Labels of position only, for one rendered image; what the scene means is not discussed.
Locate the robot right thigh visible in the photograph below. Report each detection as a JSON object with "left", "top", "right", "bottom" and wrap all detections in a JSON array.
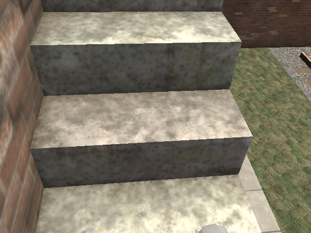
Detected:
[{"left": 194, "top": 223, "right": 227, "bottom": 233}]

